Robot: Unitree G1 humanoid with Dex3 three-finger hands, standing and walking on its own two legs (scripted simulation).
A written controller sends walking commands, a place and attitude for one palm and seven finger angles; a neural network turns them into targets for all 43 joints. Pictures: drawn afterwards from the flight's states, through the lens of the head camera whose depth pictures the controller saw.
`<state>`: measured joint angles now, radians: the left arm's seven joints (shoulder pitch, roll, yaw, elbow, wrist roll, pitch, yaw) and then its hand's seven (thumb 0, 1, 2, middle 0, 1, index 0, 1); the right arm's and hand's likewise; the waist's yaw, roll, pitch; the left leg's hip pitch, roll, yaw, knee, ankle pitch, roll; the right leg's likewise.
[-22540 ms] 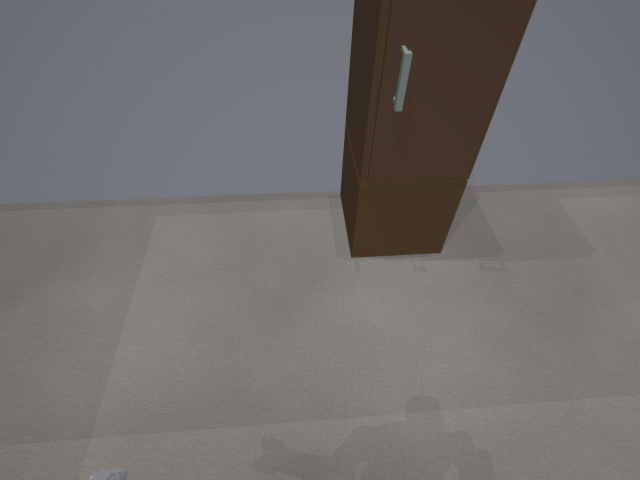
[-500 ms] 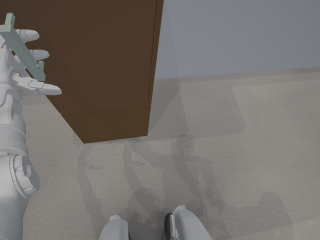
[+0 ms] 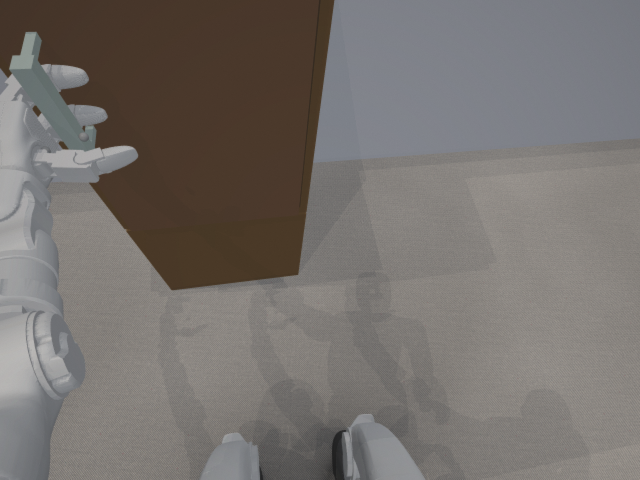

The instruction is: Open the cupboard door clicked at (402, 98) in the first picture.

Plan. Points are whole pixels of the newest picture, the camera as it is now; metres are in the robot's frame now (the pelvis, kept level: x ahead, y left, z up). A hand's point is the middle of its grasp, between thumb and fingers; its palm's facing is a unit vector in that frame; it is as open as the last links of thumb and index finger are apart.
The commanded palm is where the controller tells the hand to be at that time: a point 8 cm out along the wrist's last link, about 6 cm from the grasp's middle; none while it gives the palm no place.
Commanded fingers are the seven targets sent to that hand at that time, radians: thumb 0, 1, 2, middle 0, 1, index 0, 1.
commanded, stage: close the thumb around the handle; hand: left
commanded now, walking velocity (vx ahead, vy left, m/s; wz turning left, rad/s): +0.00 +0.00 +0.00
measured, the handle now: (63, 106) +0.55 +0.27 +0.08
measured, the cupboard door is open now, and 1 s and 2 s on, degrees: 0 15 52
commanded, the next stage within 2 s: pull the door open along its arc in 0.40 s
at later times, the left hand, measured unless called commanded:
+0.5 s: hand (84, 135) +0.50 +0.24 +0.08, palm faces +0.08 -1.00 -0.01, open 5.4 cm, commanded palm +0.48 +0.28 +0.08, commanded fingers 0.00 0.90 0.90 -0.40 -1.35 -0.40 -1.35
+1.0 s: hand (97, 195) +0.42 +0.21 +0.08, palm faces +0.08 -1.00 +0.03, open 5.7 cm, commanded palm +0.36 +0.25 +0.08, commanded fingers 0.00 0.90 0.90 -0.40 -1.35 -0.40 -1.35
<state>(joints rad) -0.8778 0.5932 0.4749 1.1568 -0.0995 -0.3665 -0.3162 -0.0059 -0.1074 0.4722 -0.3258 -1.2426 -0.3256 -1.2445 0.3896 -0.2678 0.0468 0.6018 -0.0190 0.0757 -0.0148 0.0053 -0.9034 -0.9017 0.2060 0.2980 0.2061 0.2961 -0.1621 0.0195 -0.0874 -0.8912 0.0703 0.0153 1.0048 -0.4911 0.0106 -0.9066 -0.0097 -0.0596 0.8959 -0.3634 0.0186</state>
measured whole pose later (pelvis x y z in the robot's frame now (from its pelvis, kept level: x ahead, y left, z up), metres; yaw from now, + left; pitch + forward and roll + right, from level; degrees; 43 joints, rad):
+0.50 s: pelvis +0.00 +0.00 +0.00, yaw +0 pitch +22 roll -3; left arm -0.88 0.60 0.47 1.15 -0.11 -0.36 -0.31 0.01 0.79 0.85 -0.38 -1.35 -0.38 -1.35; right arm 0.40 -0.27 0.04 0.61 -0.02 0.07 -0.02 0.01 -0.90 -0.90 0.21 0.30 0.21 0.30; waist -0.16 0.02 -0.09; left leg -0.90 0.07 0.01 1.00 -0.49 0.01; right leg -0.91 -0.01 -0.06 0.90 -0.37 0.02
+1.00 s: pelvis +0.03 +0.00 +0.02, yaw -1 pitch +18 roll -2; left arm -0.33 0.33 0.36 0.56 -0.26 -0.31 -0.22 0.01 0.75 0.76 -0.35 -1.35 -0.36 -1.35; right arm 0.37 -0.25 0.00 0.53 0.02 0.06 0.02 0.01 -0.90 -0.90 0.20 0.30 0.20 0.30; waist -0.08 0.03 -0.14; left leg -0.71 0.06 0.06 0.88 -0.49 0.01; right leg -0.76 -0.01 -0.02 0.81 -0.37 0.03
